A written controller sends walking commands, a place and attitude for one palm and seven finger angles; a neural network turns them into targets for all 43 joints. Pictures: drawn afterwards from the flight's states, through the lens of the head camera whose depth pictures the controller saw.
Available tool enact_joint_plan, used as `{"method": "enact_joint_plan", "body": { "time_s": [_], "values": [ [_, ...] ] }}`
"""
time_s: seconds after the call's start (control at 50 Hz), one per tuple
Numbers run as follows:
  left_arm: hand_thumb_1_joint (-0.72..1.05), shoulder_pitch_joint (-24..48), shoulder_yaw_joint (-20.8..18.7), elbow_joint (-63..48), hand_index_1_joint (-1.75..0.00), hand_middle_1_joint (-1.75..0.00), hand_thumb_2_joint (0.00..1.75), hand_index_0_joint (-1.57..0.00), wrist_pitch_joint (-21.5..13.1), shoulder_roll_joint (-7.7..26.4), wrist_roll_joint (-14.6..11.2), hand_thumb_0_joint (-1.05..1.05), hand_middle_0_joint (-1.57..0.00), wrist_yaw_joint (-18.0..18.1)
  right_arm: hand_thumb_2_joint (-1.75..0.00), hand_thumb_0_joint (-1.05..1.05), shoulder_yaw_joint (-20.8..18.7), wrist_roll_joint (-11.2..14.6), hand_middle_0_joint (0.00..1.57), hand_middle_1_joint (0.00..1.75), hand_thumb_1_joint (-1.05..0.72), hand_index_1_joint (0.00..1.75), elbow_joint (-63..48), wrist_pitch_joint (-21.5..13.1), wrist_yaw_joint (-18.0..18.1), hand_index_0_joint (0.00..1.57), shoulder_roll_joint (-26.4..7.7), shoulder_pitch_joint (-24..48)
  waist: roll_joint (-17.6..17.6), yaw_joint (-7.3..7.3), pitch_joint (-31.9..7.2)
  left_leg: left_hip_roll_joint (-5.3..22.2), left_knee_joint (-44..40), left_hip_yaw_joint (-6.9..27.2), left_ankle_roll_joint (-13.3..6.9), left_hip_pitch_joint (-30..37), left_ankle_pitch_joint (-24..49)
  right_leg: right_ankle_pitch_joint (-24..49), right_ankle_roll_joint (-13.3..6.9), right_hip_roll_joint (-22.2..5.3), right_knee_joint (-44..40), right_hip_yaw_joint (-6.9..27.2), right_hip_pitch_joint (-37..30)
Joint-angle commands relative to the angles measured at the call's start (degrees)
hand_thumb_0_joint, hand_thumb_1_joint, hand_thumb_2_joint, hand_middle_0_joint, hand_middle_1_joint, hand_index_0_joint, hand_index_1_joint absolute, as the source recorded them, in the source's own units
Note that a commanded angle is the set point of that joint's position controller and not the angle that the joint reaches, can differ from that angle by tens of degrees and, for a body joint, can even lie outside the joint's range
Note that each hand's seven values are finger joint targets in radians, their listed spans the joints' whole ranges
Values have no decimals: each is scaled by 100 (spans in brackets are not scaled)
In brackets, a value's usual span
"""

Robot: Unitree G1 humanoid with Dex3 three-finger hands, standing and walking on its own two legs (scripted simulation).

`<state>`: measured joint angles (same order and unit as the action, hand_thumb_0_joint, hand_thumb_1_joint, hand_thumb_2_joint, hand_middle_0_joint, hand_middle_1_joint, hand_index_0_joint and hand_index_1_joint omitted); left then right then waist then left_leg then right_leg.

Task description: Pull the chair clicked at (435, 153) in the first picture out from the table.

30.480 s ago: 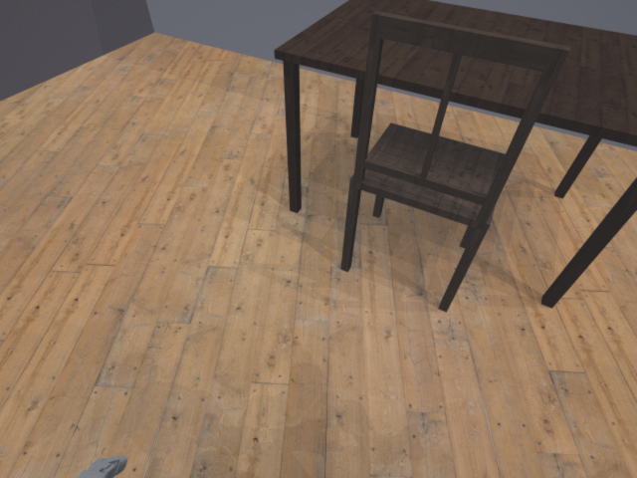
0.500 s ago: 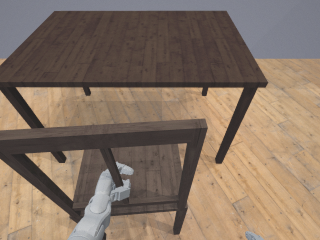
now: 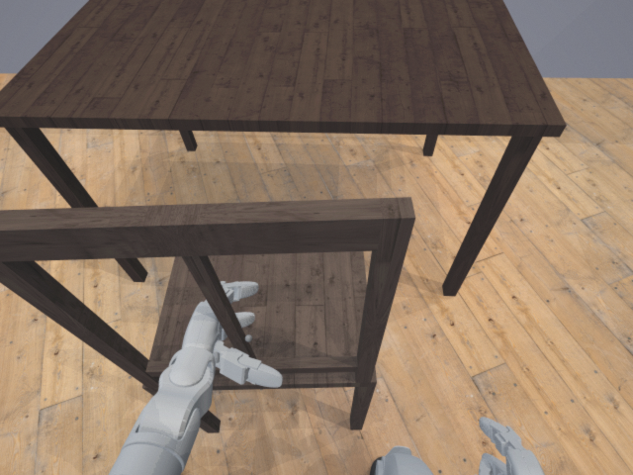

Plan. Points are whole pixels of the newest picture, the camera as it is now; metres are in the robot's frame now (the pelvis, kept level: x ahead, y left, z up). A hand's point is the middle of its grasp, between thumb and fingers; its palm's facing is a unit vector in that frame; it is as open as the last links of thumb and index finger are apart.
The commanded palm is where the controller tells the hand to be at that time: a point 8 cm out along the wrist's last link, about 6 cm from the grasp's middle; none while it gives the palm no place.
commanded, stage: open the thumb and straighten the fingers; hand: left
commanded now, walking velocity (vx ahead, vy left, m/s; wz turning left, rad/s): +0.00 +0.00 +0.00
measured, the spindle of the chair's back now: (229, 321) +0.32 +0.13 -0.01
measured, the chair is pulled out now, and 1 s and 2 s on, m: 0.25 0.25 0.25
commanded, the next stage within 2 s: draw the fingers out of the gap in 0.20 s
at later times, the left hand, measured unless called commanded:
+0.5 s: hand (237, 371) +0.26 +0.11 -0.03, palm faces -0.05 -0.98 -0.17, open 17.5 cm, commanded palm +0.24 +0.17 -0.01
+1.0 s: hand (217, 434) +0.18 +0.13 -0.03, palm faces -0.07 -0.99 -0.15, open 17.5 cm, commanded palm +0.16 +0.18 -0.01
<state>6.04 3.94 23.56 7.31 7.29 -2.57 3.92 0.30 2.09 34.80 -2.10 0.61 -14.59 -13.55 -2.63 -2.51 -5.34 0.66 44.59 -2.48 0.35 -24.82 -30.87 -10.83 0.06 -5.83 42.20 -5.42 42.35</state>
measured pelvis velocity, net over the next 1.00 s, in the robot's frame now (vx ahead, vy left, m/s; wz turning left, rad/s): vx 0.00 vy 0.00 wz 0.03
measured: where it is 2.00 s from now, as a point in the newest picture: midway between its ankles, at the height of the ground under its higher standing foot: outside the picture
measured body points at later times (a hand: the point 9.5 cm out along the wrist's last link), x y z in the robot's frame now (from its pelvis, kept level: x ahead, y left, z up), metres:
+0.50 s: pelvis +0.00 -0.02 +0.00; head +0.05 -0.05 +0.44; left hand +0.26 +0.17 -0.02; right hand +0.15 -0.29 -0.10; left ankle -0.09 +0.12 -0.70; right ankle +0.10 -0.13 -0.70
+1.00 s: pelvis +0.00 +0.00 -0.01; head +0.03 -0.01 +0.43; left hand +0.18 +0.18 -0.02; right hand +0.17 -0.24 -0.09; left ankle -0.09 +0.12 -0.70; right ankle +0.10 -0.13 -0.70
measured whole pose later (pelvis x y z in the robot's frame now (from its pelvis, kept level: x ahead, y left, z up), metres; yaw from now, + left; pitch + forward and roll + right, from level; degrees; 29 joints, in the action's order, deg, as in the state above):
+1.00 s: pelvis +0.00 +0.00 -0.01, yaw +1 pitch +10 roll +0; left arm -25.1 6.8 -5.7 10.7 10.7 -2.4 0.8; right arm 1.6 2.5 27.7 -10.1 3.2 -15.0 -15.0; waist -2.9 -2.3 -7.0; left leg 0.7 52.1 -0.6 0.2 -27.5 -34.6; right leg -14.0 0.3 -6.7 48.3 -6.7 43.9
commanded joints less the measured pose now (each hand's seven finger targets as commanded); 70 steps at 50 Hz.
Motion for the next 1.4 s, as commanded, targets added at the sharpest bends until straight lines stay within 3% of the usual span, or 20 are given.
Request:
{"method": "enact_joint_plan", "body": {
  "time_s": [0.0, 0.04, 0.14, 0.22, 0.3, 0.34, 0.4, 0.5, 0.6, 0.66, 0.7, 0.94, 1.04, 1.16, 1.18, 1.22, 1.28, 1.3, 1.32, 1.38],
  "values": [
    [-55, 1230, -419, -1264, -14, -14, 20, -5, -251, 768, 35, 0, -5, -50, -90, 0, -315, 21, 20, 30, -90, 30, -882, -245, 142, 20, -878, 170, 636, -56, -1616, -36, -784, 127, 11, -1211, 1765, 611, -86, 191, -140, 222, -2739],
    [-55, 1073, -436, -1347, 0, 0, 20, 0, -207, 761, -32, 0, 0, -130, -90, 0, -286, 46, 20, 30, -90, 30, -920, -273, 165, 20, -855, 186, 632, -44, -1603, -49, -754, 87, -13, -1272, 1739, 648, -62, 182, -151, 258, -2825],
    [-55, 741, -483, -1648, 0, 0, 20, 0, -231, 820, -127, 0, 0, -235, -90, 0, -278, 65, 20, 30, -90, 30, -952, -381, 207, 20, -830, 142, 467, -49, -1758, -83, -657, 27, -19, -1289, 1733, 758, -32, 131, -192, 347, -3023],
    [-55, 535, -525, -1612, 0, 0, 20, 0, -189, 901, -149, 0, 0, -296, -90, 0, -274, 79, 20, 30, -90, 30, -958, -439, 219, 20, -871, 126, 789, -112, -1596, -87, -590, 28, -43, -1435, 1569, 618, 5, 115, -245, 393, -3005],
    [-55, 525, -511, -1833, 0, 0, 20, 0, -161, 952, -134, 0, 0, -354, -90, 0, -285, 81, 20, 30, -90, 30, -1034, -497, 236, 20, -880, 174, 490, -110, -1572, -122, -548, 10, -42, -1430, 1394, 317, 11, 77, -313, 451, -2959],
    [-55, -101, -649, -1970, 0, 0, 20, 0, -173, 1093, -138, 0, 0, -364, -90, 0, -262, 93, 20, 30, -90, 30, -1098, -530, 213, 20, -873, 197, 465, 9, -1591, -120, -566, 9, -42, -1447, 1407, 270, 1, 69, -291, 459, -3024],
    [-55, -546, -739, -2216, 0, 0, 20, 0, -205, 1182, -152, 0, 0, -340, -90, 0, -274, 88, 20, 30, -90, 30, -1200, -586, 233, 20, -870, 243, 534, 32, -1553, -125, -510, 24, -32, -1518, 1302, 88, 4, 53, -311, 487, -3042],
    [-55, -697, -446, -2809, 0, 0, 20, 0, -235, 1042, -122, 0, 0, -347, -90, 0, -246, 94, 20, 30, -90, 30, -1309, -745, 260, 20, -851, 286, 314, -64, -1342, -130, -481, 69, -42, -1448, 1158, -222, 16, 63, -315, 437, -2719],
    [-55, -955, -198, -3081, 0, 0, 20, 0, -202, 903, -124, 0, 0, -355, -90, 0, -219, 91, 20, 30, -90, 30, -1364, -917, 331, 20, -859, 303, 460, -120, -1124, -130, -431, 153, -53, -1433, 976, -606, 52, 79, -303, 345, -2396],
    [-55, -1369, -266, -3150, 0, 0, 20, 0, -171, 977, -116, 0, 0, -363, -90, 0, -184, 93, 20, 30, -90, 30, -1380, -992, 336, 20, -856, 276, 602, -53, -1092, -137, -424, 181, -56, -1503, 964, -678, 54, 84, -251, 321, -2364],
    [-55, -1436, -324, -3267, 0, 0, 20, 0, -151, 1063, -83, 0, 0, -336, -90, 0, -192, 77, 20, 30, -90, 30, -1415, -1031, 365, 20, -857, 292, 446, -36, -1068, -138, -401, 200, -37, -1485, 947, -713, 31, 73, -220, 289, -2320],
    [-55, -3070, 180, -4273, 0, 0, 20, 0, -13, 624, 39, 0, 0, -286, -90, 0, -184, 59, 20, 30, -90, 30, -1719, -1155, 315, 20, -726, 342, 313, 35, -911, -95, -298, 303, 18, -1474, 1313, -350, -50, 136, 123, 70, -1968],
    [-55, -3569, 208, -4653, 0, 0, 20, 0, -66, 683, 172, 0, 0, -212, -90, 0, -204, 43, 20, 30, -90, 30, -1785, -1175, 332, 20, -689, 289, 281, 31, -796, -89, -195, 339, 47, -1530, 1429, -287, -79, 173, 291, 10, -1770],
    [-55, -4347, 553, -5187, 0, 0, 20, 0, -188, 469, 306, 0, 0, -189, -90, 0, -257, 37, 20, 30, -90, 30, -1908, -1227, 302, 20, -613, 210, 100, 48, -984, -50, 8, 403, 164, -1376, 2239, 278, -121, 201, 601, -99, -1642],
    [-55, -3787, 475, -5999, 0, 0, 20, 0, -956, -67, -566, 0, 0, -256, -90, 0, -231, 74, 20, 30, -90, 30, -1875, -1386, 282, 20, -536, 178, 484, -17, -896, -134, 280, 422, 221, -1560, 2199, 530, -130, 253, 712, -204, -1413],
    [-55, -4210, 81, -5739, 0, 0, 20, 0, -1488, 457, -524, 0, 0, -264, -90, 0, -261, 79, 20, 30, -90, 30, -1666, -1545, 255, 20, -579, 205, 325, 115, -1058, -143, 331, 420, 244, -1595, 2209, 520, -175, 265, 866, -135, -1518],
    [-55, -4553, -63, -5864, 0, 0, 20, 0, -2087, 461, -623, 0, 0, -381, -90, 0, -333, 98, 20, 30, -90, 30, -1570, -1630, 130, 20, -496, 125, 50, 191, -1148, -112, 467, 392, 347, -1585, 2634, 693, -177, 249, 1044, -135, -1412],
    [-55, -4517, -260, -5783, 0, 0, 20, 0, -2296, 636, -590, 0, 0, -393, -90, 0, -374, 94, 20, 30, -90, 30, -1484, -1636, 94, 20, -503, 125, -54, 206, -1148, -106, 522, 416, 386, -1631, 2703, 702, -208, 254, 1144, -131, -1369],
    [-55, -4607, -82, -5752, 0, 0, 20, 0, -2509, 483, -557, 0, 0, -474, -90, 0, -373, 92, 20, 30, -90, 30, -1469, -1630, 31, 20, -466, 162, -39, 200, -1061, -85, 565, 394, 388, -1685, 2695, 664, -205, 260, 1197, -130, -1227],
    [-55, -4534, -76, -5549, 0, 0, 20, 0, -3105, 617, -399, 0, 0, -776, -90, 0, -431, 82, 20, 30, -90, 30, -1439, -1574, -134, 20, -456, 335, 113, 143, -907, -65, 769, 357, 293, -2084, 2212, 392, -191, 255, 1360, -62, -963]
  ]
}}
